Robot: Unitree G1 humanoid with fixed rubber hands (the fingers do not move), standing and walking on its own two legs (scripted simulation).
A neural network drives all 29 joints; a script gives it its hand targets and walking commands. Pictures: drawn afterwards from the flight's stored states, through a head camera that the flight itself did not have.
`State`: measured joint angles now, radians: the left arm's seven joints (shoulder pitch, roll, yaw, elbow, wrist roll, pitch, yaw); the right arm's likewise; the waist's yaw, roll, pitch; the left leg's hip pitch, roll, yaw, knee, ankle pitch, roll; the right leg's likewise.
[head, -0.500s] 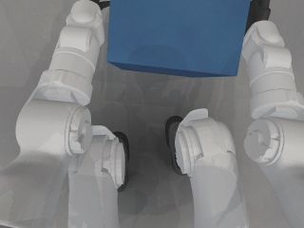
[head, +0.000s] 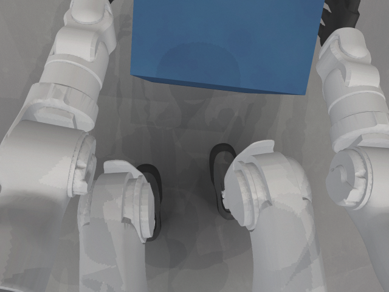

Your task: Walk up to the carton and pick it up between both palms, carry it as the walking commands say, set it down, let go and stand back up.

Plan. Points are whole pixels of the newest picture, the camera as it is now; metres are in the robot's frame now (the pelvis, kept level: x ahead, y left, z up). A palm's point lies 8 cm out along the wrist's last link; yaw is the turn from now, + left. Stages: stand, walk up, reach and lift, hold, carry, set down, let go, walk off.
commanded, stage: set down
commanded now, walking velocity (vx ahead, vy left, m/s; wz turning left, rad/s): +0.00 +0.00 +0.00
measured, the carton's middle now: (217, 1) +0.56 -0.10 -0.23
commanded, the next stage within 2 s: let go in 1.40 s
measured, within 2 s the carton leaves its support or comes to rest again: neither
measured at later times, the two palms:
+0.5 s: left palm out of the picture +0.57 +0.09 -0.07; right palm out of the picture +0.48 -0.30 -0.07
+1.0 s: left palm out of the picture +0.57 +0.12 +0.09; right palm out of the picture +0.48 -0.30 +0.10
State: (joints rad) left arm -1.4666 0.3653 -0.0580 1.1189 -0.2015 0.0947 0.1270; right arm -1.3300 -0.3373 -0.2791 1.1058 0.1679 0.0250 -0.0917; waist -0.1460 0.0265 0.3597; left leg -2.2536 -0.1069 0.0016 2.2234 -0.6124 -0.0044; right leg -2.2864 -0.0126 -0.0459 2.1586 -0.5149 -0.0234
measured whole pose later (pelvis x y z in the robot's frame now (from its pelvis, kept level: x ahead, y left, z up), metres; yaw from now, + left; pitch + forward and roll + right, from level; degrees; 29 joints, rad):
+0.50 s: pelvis -0.02 +0.00 +0.06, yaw +0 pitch +29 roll +1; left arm -1.42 0.44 0.01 0.82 -0.23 0.32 0.14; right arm -1.29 -0.39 -0.24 0.73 0.22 0.27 -0.12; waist -0.16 0.04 0.49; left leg -1.96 -0.08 0.03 2.06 -0.61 0.01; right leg -2.02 0.01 -0.01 2.01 -0.50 -0.02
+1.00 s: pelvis +0.02 +0.00 +0.19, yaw -1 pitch +45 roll +0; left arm -1.20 0.36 0.12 0.89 -0.06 0.26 0.04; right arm -1.05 -0.31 -0.37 0.78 0.11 0.22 0.00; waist -0.15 0.04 -0.03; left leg -1.84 -0.09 -0.03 1.53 -0.48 0.00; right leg -1.87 0.03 -0.01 1.48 -0.39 -0.01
